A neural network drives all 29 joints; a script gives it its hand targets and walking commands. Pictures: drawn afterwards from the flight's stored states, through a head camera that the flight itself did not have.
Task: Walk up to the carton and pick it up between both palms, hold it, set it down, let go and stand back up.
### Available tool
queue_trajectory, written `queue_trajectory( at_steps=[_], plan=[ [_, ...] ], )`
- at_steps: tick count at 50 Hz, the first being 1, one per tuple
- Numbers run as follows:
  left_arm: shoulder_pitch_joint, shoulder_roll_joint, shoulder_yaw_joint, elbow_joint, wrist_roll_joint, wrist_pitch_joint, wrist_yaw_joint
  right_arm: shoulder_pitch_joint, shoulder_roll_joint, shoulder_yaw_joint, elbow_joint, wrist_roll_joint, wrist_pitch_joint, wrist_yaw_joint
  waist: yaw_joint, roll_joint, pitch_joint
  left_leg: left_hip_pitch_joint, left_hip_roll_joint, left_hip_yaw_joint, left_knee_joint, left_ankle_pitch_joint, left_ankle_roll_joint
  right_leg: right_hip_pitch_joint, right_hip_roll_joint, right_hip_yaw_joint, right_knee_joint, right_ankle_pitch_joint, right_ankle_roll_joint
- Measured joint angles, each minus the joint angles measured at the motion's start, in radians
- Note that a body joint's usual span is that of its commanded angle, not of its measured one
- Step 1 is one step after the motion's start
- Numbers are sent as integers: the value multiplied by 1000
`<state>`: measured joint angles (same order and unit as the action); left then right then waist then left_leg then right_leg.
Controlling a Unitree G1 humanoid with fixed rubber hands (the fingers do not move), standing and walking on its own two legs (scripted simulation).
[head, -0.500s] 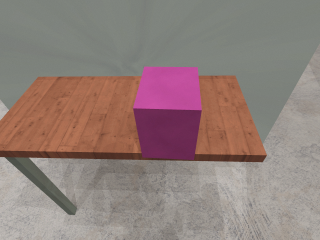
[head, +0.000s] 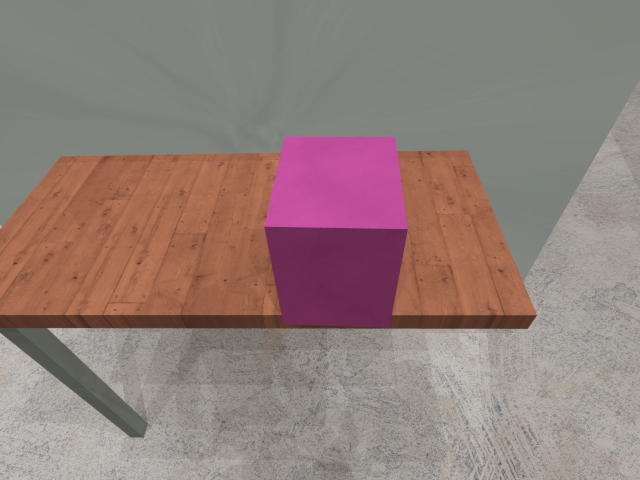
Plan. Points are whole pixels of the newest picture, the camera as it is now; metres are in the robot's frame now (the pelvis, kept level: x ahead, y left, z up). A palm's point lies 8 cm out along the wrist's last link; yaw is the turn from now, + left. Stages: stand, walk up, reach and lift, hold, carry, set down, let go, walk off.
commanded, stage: walk up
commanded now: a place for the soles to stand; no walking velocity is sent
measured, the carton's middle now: (337, 233) +0.45 +0.00 +0.06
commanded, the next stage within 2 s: none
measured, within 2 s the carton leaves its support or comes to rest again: neither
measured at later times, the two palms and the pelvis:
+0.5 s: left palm out of the picture -0.03 +0.27 -0.13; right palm out of the picture +0.02 -0.24 -0.14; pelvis +0.02 +0.03 -0.01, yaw -4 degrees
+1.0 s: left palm out of the picture +0.16 +0.26 -0.14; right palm out of the picture +0.07 -0.19 -0.15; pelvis +0.07 +0.04 -0.01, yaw -7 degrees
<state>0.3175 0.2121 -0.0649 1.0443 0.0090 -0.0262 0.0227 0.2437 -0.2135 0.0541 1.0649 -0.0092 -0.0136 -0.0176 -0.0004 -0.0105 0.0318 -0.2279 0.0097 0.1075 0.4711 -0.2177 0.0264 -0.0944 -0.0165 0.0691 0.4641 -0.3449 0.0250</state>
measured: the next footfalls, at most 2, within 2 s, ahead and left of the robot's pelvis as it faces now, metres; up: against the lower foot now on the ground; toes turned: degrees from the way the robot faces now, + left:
left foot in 0.52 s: +0.13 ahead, +0.14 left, +0.00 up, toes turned +2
right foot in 0.94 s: +0.13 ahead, -0.08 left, +0.00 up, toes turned -11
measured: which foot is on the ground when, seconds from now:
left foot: down 0.00-0.38, up 0.40-0.50, down 0.52-1.00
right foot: down 0.00-0.54, up 0.56-0.92, down 0.94-1.00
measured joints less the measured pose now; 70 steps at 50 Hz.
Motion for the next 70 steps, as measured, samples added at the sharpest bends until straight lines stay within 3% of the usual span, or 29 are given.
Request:
queue_trajectory(
  at_steps=[14, 18, 21, 25, 27, 28, 31, 34, 39, 47, 50, 55, 70],
  plan=[
    [10, 0, -7, 22, -2, 0, 2, 5, -17, 1, 32, 3, 11, -2, -4, -4, 10, 9, 7, 18, -20, 15, -1, -6, 4, 18, -6, 16, 1],
    [53, -5, 13, 2, 16, -3, -3, 46, -35, -20, 18, -22, 19, 10, 8, 0, -12, -15, 2, 21, 68, -148, -1, -20, 2, 37, 37, -21, -20],
    [93, -12, 31, 0, 21, 1, 3, 85, -64, -35, 2, -37, 28, 21, 23, 25, -41, -58, -9, -6, 150, -235, -22, -17, 2, 51, 25, -30, -14],
    [128, -4, 51, 4, 43, -7, 7, 80, -82, -47, -44, -46, 8, 27, 44, 33, -3, -115, 6, -31, 153, -164, -44, 3, -12, 75, 2, -32, 19],
    [138, 11, 54, 16, 43, -3, 2, 72, -78, -53, -72, -37, -16, 26, 37, 11, 29, -98, 9, -4, 97, 10, -31, 10, -34, 84, 44, -67, 37],
    [136, 19, 54, 25, 39, 4, 0, 66, -70, -57, -80, -32, -25, 24, 35, -10, 42, -81, -5, 14, 96, 25, -9, -5, -48, 90, 102, -85, 31],
    [127, 26, 47, 28, 25, 32, 11, 61, -46, -60, -98, -9, -15, 5, 25, -14, 39, -30, -1, 33, 84, -41, 29, -104, -21, 45, 348, -213, 15],
    [97, 27, 40, 14, 28, 43, 18, 71, -20, -49, -109, 2, 4, -6, 14, -7, 32, 31, 12, 46, 20, -32, 18, -187, -6, -14, 447, -217, -3],
    [-1, 25, 36, -25, 36, 23, 16, 87, 31, -25, -107, -3, 0, -5, 1, -24, 69, 70, -2, 51, -19, -27, 31, -261, -26, -45, 399, -100, -6],
    [-111, -11, 31, -40, 23, 43, 26, 58, 45, -20, -110, -4, 20, -5, -6, -24, 89, 24, 0, 67, 114, -106, 15, -184, -33, -107, 169, 80, -23],
    [-137, -32, 26, -41, 12, 37, 21, 26, 13, -21, -107, 4, 23, 0, -17, 26, 90, 7, 29, 48, 129, -100, 19, -172, -5, -131, 133, 61, -40],
    [-154, -13, 29, -20, -22, 40, 6, 25, 2, -15, -96, -2, 19, -4, -25, 24, 51, 22, 26, 28, 59, -58, -14, -160, -5, -152, 85, 95, -55],
    [-112, 14, 24, 33, -14, 41, -9, 76, -10, -6, -14, 3, 1, -2, -9, 11, 26, 3, 43, -14, 5, 1, -30, -141, 19, -193, -19, 165, -76]
  ],
)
